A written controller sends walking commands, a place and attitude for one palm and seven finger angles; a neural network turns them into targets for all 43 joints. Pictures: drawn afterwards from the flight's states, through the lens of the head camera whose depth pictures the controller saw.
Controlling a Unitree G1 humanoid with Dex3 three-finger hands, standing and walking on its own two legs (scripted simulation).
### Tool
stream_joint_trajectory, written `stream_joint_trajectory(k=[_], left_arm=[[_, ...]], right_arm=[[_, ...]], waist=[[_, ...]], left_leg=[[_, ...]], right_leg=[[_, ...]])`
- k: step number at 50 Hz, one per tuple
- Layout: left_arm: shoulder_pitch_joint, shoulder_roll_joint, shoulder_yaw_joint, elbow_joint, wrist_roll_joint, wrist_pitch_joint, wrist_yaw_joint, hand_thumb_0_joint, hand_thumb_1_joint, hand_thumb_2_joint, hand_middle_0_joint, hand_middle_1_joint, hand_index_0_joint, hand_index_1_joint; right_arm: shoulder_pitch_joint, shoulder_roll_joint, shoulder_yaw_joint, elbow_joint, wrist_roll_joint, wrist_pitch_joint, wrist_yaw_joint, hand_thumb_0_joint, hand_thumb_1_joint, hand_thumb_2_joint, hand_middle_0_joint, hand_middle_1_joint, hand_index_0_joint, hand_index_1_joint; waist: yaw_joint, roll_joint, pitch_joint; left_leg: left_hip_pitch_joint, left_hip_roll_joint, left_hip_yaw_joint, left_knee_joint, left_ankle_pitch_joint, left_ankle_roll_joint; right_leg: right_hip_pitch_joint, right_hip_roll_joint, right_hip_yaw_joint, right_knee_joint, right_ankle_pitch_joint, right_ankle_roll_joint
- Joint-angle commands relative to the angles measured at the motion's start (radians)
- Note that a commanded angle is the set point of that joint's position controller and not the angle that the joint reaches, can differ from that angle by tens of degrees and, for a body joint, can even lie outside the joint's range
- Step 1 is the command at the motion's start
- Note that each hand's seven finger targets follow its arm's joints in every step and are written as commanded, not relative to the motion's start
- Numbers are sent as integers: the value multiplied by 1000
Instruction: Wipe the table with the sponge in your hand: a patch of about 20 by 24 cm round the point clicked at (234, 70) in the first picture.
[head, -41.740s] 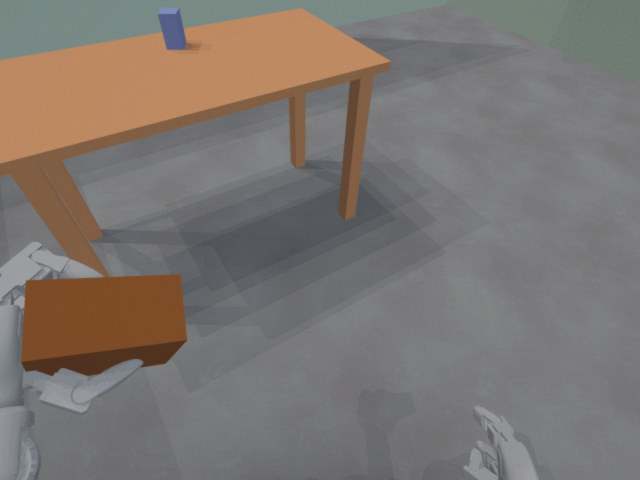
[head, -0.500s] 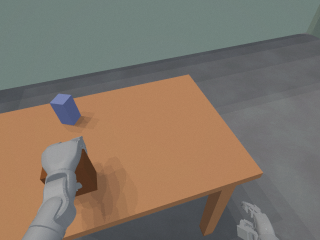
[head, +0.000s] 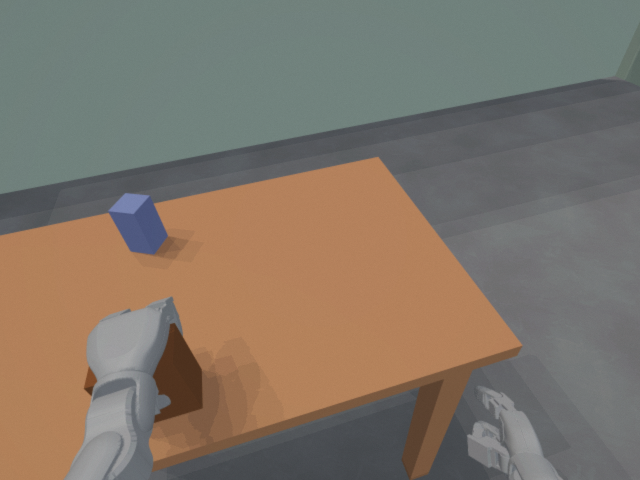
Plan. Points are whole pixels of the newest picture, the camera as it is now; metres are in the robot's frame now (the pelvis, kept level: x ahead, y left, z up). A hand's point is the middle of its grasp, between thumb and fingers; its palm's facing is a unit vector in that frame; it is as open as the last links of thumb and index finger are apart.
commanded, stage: lift the sponge slowly off the table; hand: left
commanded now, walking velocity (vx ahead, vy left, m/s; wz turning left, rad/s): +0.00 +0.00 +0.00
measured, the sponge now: (155, 384) +0.23 +0.27 -0.02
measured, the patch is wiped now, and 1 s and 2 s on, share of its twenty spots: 1.00 1.00 1.00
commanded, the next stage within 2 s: none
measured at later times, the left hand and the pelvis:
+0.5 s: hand (136, 364) +0.23 +0.27 +0.04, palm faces -0.02 -0.13 -0.99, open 10.4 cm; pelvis +0.00 +0.00 +0.00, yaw +0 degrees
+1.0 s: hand (133, 348) +0.23 +0.27 +0.08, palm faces +0.03 -0.13 -0.99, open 10.4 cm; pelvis -0.01 +0.00 +0.01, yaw +0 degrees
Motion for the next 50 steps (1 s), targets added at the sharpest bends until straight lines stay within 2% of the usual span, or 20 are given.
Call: stream_joint_trajectory(k=[1, 3, 6, 8, 12, 13, 16, 18, 20, 26, 28, 31, 33, 34, 38, 41, 43, 46, 48, 50], left_arm=[[-132, 119, 73, -97, -29, 10, -22, 0, 100, 1300, -1200, -1600, -1200, -1600], [-149, 165, 111, -108, -23, 13, -22, 0, 100, 1300, -1200, -1600, -1200, -1600], [-157, 147, 92, -114, -18, 8, -30, 0, 100, 1300, -1200, -1600, -1200, -1600], [-170, 200, 134, -126, -11, 5, -32, 0, 100, 1300, -1200, -1600, -1200, -1600], [-130, 173, 121, -171, -20, -14, -37, 0, 100, 1300, -1200, -1600, -1200, -1600], [-117, 217, 164, -178, -23, -16, -35, 0, 100, 1300, -1200, -1600, -1200, -1600], [-136, 183, 131, -193, -27, -17, -38, 0, 100, 1300, -1200, -1600, -1200, -1600], [-160, 239, 177, -210, -22, -14, -36, 0, 100, 1300, -1200, -1600, -1200, -1600], [-150, 202, 144, -243, -21, -17, -37, 0, 100, 1300, -1200, -1600, -1200, -1600], [-160, 198, 133, -299, -21, -32, -44, 0, 100, 1300, -1200, -1600, -1200, -1600], [-178, 248, 174, -311, -17, -32, -43, 0, 100, 1300, -1200, -1600, -1200, -1600], [-249, 215, 135, -333, -6, -45, -37, 0, 100, 1300, -1200, -1600, -1200, -1600], [-248, 268, 182, -346, -2, -43, -33, 0, 100, 1300, -1200, -1600, -1200, -1600], [-242, 225, 146, -359, -5, -44, -34, 0, 100, 1300, -1200, -1600, -1200, -1600], [-270, 233, 146, -338, -11, -16, -44, 0, 100, 1300, -1200, -1600, -1200, -1600], [-280, 201, 109, -320, -14, 7, -61, 0, 100, 1300, -1200, -1600, -1200, -1600], [-259, 243, 148, -326, -16, 24, -71, 0, 100, 1300, -1200, -1600, -1200, -1600], [-276, 213, 113, -326, -18, 33, -88, 0, 100, 1300, -1200, -1600, -1200, -1600], [-295, 270, 160, -328, -12, 39, -95, 0, 100, 1300, -1200, -1600, -1200, -1600], [-319, 242, 129, -340, -8, 35, -101, 0, 100, 1300, -1200, -1600, -1200, -1600]], right_arm=[[-211, -109, -31, -169, -1, -52, -19, 0, -900, -900, 200, 300, 200, 300], [-217, -115, -31, -163, -4, -53, -24, 0, -900, -900, 200, 300, 200, 300], [-215, -107, -29, -164, -4, -60, -26, 0, -900, -900, 200, 300, 200, 300], [-215, -114, -29, -157, -8, -60, -27, 0, -900, -900, 200, 300, 200, 300], [-219, -104, -31, -168, -10, -67, -26, 0, -900, -900, 200, 300, 200, 300], [-217, -110, -33, -164, -12, -69, -26, 0, -900, -900, 200, 300, 200, 300], [-223, -106, -31, -164, -12, -70, -28, 0, -900, -900, 200, 300, 200, 300], [-224, -116, -33, -158, -14, -70, -30, 0, -900, -900, 200, 300, 200, 300], [-227, -104, -32, -168, -14, -75, -27, 0, -900, -900, 200, 300, 200, 300], [-234, -101, -34, -165, -18, -87, -27, 0, -900, -900, 200, 300, 200, 300], [-236, -108, -33, -162, -23, -87, -31, 0, -900, -900, 200, 300, 200, 300], [-242, -98, -32, -159, -21, -97, -36, 0, -900, -900, 200, 300, 200, 300], [-248, -105, -30, -151, -24, -97, -38, 0, -900, -900, 200, 300, 200, 300], [-250, -93, -28, -157, -22, -99, -38, 0, -900, -900, 200, 300, 200, 300], [-271, -101, -24, -150, -19, -97, -37, 0, -900, -900, 200, 300, 200, 300], [-281, -100, -18, -145, -15, -93, -35, 0, -900, -900, 200, 300, 200, 300], [-296, -106, -18, -148, -16, -88, -33, 0, -900, -900, 200, 300, 200, 300], [-298, -103, -14, -151, -15, -85, -32, 0, -900, -900, 200, 300, 200, 300], [-301, -109, -12, -146, -16, -81, -33, 0, -900, -900, 200, 300, 200, 300], [-307, -100, -8, -150, -15, -86, -34, 0, -900, -900, 200, 300, 200, 300]], waist=[[-1, -138, -69], [6, -108, -70], [7, -85, -92], [11, -77, -103], [16, -78, -119], [20, -75, -117], [9, -91, -94], [16, -66, -96], [18, -46, -108], [14, -45, -107], [20, -54, -108], [11, -32, -113], [22, 4, -127], [18, 8, -126], [20, -8, -101], [15, -27, -93], [29, -27, -97], [21, -45, -96], [26, -46, -96], [24, -38, -96]], left_leg=[[46, -24, -27, -67, 154, 38], [62, -24, -35, -74, 149, 37], [70, -26, -29, -73, 170, 39], [80, -25, -35, -77, 179, 37], [92, -28, -27, -70, 216, 39], [98, -28, -34, -73, 216, 38], [95, -25, -27, -76, 216, 39], [111, -23, -38, -85, 216, 38], [117, -23, -37, -86, 239, 39], [147, -17, -42, -97, 258, 41], [154, -15, -52, -108, 246, 39], [170, -13, -47, -112, 238, 40], [185, -12, -56, -124, 250, 36], [182, -12, -52, -125, 254, 37], [185, -11, -58, -148, 238, 32], [173, -11, -51, -158, 225, 32], [176, -11, -59, -167, 223, 32], [169, -12, -49, -165, 225, 34], [172, -12, -55, -171, 213, 33], [172, -14, -49, -169, 214, 35]], right_leg=[[24, 3, 47, -93, 175, -43], [23, 5, 59, -104, 147, -48], [43, 2, 44, -95, 173, -48], [54, 5, 57, -98, 180, -53], [79, -2, 55, -93, 245, -48], [84, 2, 65, -98, 236, -52], [73, -2, 56, -104, 243, -46], [76, 1, 72, -115, 221, -53], [88, -1, 48, -105, 238, -52], [93, 1, 45, -118, 237, -53], [99, 4, 59, -130, 211, -55], [89, 4, 44, -137, 186, -54], [113, 9, 57, -141, 193, -63], [116, 5, 41, -136, 193, -60], [117, 9, 54, -154, 172, -63], [118, 2, 37, -158, 162, -57], [137, 4, 54, -163, 155, -60], [139, -2, 38, -162, 161, -54], [143, 2, 58, -169, 144, -58], [140, -3, 46, -168, 145, -54]])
